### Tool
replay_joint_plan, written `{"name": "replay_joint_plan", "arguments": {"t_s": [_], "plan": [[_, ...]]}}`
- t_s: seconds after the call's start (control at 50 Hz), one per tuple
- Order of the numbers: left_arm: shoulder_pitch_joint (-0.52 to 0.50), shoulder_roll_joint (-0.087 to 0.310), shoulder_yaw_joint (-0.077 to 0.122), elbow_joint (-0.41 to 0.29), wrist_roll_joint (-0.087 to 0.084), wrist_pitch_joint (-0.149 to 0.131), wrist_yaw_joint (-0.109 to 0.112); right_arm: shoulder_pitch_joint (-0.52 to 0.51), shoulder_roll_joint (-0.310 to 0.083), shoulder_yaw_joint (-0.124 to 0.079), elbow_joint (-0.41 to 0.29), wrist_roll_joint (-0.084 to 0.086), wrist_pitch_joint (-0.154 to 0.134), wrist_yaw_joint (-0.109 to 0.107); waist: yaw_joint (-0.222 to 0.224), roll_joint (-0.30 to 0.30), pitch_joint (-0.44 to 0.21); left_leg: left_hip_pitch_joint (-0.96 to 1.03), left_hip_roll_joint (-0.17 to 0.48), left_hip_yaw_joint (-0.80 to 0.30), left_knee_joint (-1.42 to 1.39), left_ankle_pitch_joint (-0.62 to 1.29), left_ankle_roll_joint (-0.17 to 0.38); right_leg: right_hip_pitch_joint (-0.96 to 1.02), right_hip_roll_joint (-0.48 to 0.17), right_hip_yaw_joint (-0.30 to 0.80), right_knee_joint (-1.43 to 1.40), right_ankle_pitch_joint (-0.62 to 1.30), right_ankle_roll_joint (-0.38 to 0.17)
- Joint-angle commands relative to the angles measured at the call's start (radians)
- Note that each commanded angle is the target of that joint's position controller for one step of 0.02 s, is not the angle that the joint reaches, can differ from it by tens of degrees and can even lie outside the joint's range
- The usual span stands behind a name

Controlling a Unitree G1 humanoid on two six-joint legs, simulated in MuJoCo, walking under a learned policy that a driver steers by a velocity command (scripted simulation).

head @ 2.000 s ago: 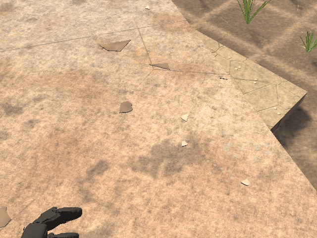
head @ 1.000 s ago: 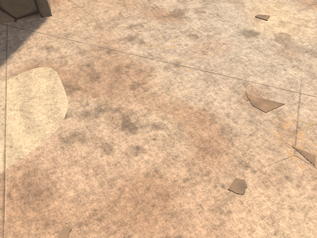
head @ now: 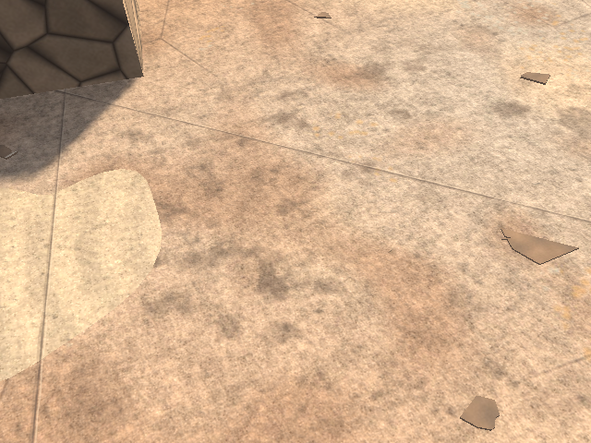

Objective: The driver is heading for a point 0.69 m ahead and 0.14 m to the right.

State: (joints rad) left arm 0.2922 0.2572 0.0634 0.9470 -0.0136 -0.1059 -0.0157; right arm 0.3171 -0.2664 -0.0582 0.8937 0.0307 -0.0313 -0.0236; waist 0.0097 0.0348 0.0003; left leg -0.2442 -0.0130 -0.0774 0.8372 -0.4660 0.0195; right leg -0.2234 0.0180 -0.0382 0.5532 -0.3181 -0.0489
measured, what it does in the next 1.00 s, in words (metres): walks ahead, turning right: left foot, then right foot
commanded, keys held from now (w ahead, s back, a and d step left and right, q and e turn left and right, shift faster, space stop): w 0.40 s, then w+e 0.54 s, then no key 0.06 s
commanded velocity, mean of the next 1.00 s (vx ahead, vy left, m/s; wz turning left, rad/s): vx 0.46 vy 0.00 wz -0.22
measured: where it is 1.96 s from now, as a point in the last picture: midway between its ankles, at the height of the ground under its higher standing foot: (344, 367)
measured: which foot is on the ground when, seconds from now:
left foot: up 0.00-0.40, down 0.42-0.96, up 0.98-1.00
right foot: down 0.00-0.44, up 0.46-0.96, down 0.98-1.00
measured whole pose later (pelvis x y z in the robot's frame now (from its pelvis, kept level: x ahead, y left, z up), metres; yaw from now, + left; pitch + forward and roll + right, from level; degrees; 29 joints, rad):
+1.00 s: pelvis +0.53 -0.02 -0.02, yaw -17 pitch +2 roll +2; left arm 0.07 0.26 0.06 0.72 -0.02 -0.05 -0.05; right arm 0.30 -0.28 -0.06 0.94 0.00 -0.04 -0.02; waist -0.03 -0.01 0.06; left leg -0.01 0.06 0.22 0.70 -0.51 -0.03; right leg -0.52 0.00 -0.07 0.62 -0.12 -0.11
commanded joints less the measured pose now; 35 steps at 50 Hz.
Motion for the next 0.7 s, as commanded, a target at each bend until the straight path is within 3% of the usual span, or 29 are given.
{"name": "replay_joint_plan", "arguments": {"t_s": [0.02,0.04,0.08,0.14,0.2,0.3,0.34,0.36,0.38,0.4,0.42,0.44,0.46,0.48,0.5,0.52,0.56,0.6,0.64,0.7], "plan": [[0.109,0.127,0.017,-0.015,0.008,-0.017,-0.002,-0.120,-0.093,-0.018,-0.112,0.017,-0.062,0.011,0.046,-0.152,0.094,-0.564,0.064,-0.029,0.307,0.065,0.042,0.337,-0.340,0.555,-0.375,-0.123,-0.183],[0.087,0.124,0.013,-0.021,0.006,-0.014,-0.003,-0.138,-0.094,-0.022,-0.112,0.009,-0.067,0.014,0.040,-0.122,0.105,-0.583,0.091,-0.011,0.277,0.141,0.049,0.334,-0.317,0.480,-0.388,-0.046,-0.159],[0.106,0.081,-0.006,-0.013,0.012,-0.003,-0.002,-0.165,-0.084,-0.026,-0.112,-0.006,-0.064,0.028,0.040,-0.134,0.083,-0.524,0.116,0.022,0.207,0.238,0.040,0.314,-0.256,0.334,-0.400,0.171,-0.122],[0.154,0.104,-0.006,0.005,0.012,0.010,0.011,-0.223,-0.043,-0.017,-0.129,-0.015,-0.053,0.039,0.049,-0.118,0.077,-0.522,0.106,0.072,0.094,0.315,-0.004,0.302,-0.230,0.226,-0.411,0.385,-0.133],[0.151,0.129,-0.006,0.005,0.014,0.019,0.026,-0.337,-0.017,-0.001,-0.169,-0.012,-0.054,0.044,0.066,-0.114,0.107,-0.455,0.084,0.099,-0.113,0.440,-0.027,0.217,-0.203,0.154,-0.447,0.385,-0.125],[0.200,0.137,0.000,0.034,-0.002,0.021,0.033,-0.455,-0.035,0.006,-0.212,-0.001,-0.062,0.063,0.074,-0.123,0.157,-0.376,0.058,0.099,-0.288,0.530,0.000,0.226,-0.244,0.124,-0.465,0.376,-0.128],[0.189,0.148,0.007,0.037,-0.005,0.027,0.034,-0.455,-0.059,0.000,-0.218,-0.002,-0.067,0.071,0.046,-0.123,0.139,-0.355,0.051,0.094,-0.319,0.488,0.031,0.298,-0.272,0.114,-0.414,0.490,-0.113],[0.176,0.159,0.012,0.033,-0.003,0.031,0.034,-0.424,-0.079,-0.008,-0.213,-0.003,-0.069,0.072,0.020,-0.133,0.105,-0.299,0.033,0.104,-0.324,0.457,0.048,0.325,-0.277,0.106,-0.361,0.636,-0.102],[0.165,0.173,0.018,0.029,0.001,0.037,0.035,-0.360,-0.104,-0.020,-0.197,-0.005,-0.069,0.069,-0.019,-0.153,0.047,-0.202,0.003,0.125,-0.314,0.424,0.067,0.344,-0.275,0.096,-0.275,0.827,-0.091],[0.150,0.171,0.017,0.025,0.007,0.047,0.035,-0.214,-0.139,-0.041,-0.153,-0.004,-0.065,0.062,-0.096,-0.157,-0.046,-0.018,-0.029,0.149,-0.320,0.415,0.096,0.321,-0.243,0.067,-0.104,0.970,-0.071],[0.145,0.151,0.007,0.011,0.014,0.051,0.035,-0.032,-0.179,-0.060,-0.106,-0.007,-0.061,0.049,-0.174,-0.137,-0.159,0.283,0.038,0.074,-0.296,0.411,0.138,0.143,-0.205,0.065,0.132,0.867,-0.042],[0.251,0.030,-0.026,-0.009,0.017,0.040,0.025,0.110,-0.269,-0.081,-0.077,-0.037,-0.057,0.041,-0.144,0.086,-0.335,0.686,0.317,-0.358,-0.329,0.213,0.273,-0.249,-0.047,0.031,0.538,0.364,0.018],[0.267,0.016,-0.035,0.013,-0.005,0.017,0.020,0.110,-0.205,-0.059,-0.067,-0.029,-0.056,0.046,-0.137,0.198,-0.427,0.702,0.428,-0.695,-0.527,0.044,0.326,-0.383,0.038,0.165,0.748,-0.238,0.018],[0.163,0.125,-0.002,-0.023,-0.038,0.000,0.016,0.019,-0.146,-0.039,-0.071,-0.019,-0.060,0.047,-0.128,0.134,-0.229,0.535,0.393,-0.569,-0.570,-0.014,0.262,-0.474,-0.025,0.196,0.815,-0.198,0.001],[0.082,0.145,0.005,-0.049,-0.048,-0.005,0.020,-0.064,-0.114,-0.029,-0.081,-0.019,-0.065,0.044,-0.096,0.078,-0.105,0.365,0.359,-0.405,-0.598,0.046,0.221,-0.472,-0.081,0.160,0.785,-0.105,-0.011],[0.051,0.127,0.007,-0.055,-0.036,-0.002,0.028,-0.127,-0.088,-0.022,-0.078,-0.026,-0.074,0.049,-0.058,0.024,-0.035,0.217,0.320,-0.291,-0.637,0.145,0.194,-0.431,-0.121,0.147,0.721,-0.031,-0.009],[0.104,0.082,0.013,-0.035,-0.022,0.031,0.035,-0.185,-0.047,-0.013,-0.066,-0.042,-0.090,0.055,0.007,0.061,-0.007,0.068,0.257,-0.125,-0.694,0.255,0.161,-0.313,-0.167,0.158,0.651,0.042,-0.006],[0.108,0.049,0.012,-0.041,-0.021,0.056,0.036,-0.177,-0.055,-0.017,-0.042,-0.041,-0.101,0.055,0.022,0.050,0.021,0.005,0.249,-0.038,-0.734,0.315,0.174,-0.313,-0.177,0.153,0.626,0.066,0.004],[0.047,0.062,0.018,-0.075,-0.016,0.068,0.040,-0.163,-0.084,-0.024,-0.024,-0.046,-0.105,0.045,0.022,0.031,0.056,0.004,0.250,0.023,-0.758,0.356,0.180,-0.392,-0.179,0.168,0.568,0.149,0.018],[-0.034,0.066,0.020,-0.109,-0.009,0.056,0.028,-0.127,-0.107,-0.026,-0.009,-0.050,-0.102,0.027,0.002,0.005,0.069,0.061,0.234,0.110,-0.760,0.442,0.169,-0.457,-0.162,0.168,0.400,0.324,0.029]]}}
